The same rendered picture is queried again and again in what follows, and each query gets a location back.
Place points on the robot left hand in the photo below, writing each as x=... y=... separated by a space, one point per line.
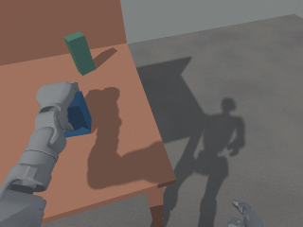
x=61 y=93

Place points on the robot right hand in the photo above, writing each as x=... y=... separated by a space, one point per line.
x=250 y=217

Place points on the table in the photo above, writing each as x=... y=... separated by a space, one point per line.
x=124 y=155

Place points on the sponge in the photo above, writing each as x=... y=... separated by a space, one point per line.
x=78 y=116

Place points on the left robot forearm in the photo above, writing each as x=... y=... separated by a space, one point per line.
x=33 y=171

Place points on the robot left upper arm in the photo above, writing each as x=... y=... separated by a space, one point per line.
x=19 y=209

